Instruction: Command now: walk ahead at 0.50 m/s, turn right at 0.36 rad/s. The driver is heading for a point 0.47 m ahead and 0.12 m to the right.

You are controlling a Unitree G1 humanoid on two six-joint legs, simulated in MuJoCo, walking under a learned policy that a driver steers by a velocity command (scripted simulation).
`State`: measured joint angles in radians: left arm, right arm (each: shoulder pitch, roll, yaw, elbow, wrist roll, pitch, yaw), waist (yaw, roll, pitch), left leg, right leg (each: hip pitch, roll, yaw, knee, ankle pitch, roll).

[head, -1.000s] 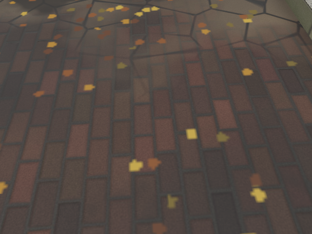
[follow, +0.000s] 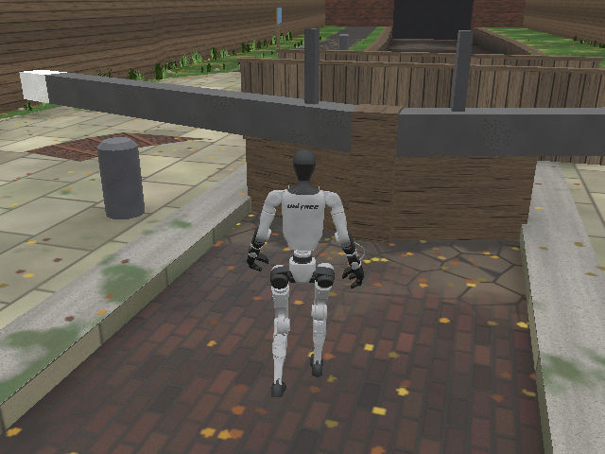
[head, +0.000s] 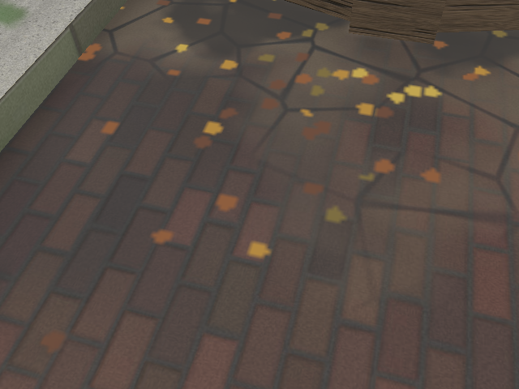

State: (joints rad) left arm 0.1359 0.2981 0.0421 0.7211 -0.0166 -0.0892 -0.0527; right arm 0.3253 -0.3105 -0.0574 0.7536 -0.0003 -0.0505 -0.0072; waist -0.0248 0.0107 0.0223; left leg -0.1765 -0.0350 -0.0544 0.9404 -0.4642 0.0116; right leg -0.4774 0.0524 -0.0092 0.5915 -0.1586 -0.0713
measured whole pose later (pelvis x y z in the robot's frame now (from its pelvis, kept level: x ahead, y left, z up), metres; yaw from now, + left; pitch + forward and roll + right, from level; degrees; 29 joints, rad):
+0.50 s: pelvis +0.29 +0.01 +0.01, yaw -16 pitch +2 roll +1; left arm 0.37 0.30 0.06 0.77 -0.02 -0.02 0.02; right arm 0.08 -0.27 -0.04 0.65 -0.01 -0.12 0.01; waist 0.06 -0.03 0.01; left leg -0.42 -0.05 -0.02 0.52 -0.14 0.01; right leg -0.23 0.10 0.20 0.97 -0.52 -0.03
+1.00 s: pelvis +0.42 -0.05 +0.01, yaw -20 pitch +1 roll +1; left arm 0.10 0.23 0.02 0.68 0.01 0.01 0.00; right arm 0.22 -0.27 -0.01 0.87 -0.02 -0.01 0.00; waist -0.04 0.02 0.01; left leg -0.14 0.02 0.01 0.50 -0.37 -0.03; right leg -0.34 0.02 0.03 0.55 -0.22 -0.02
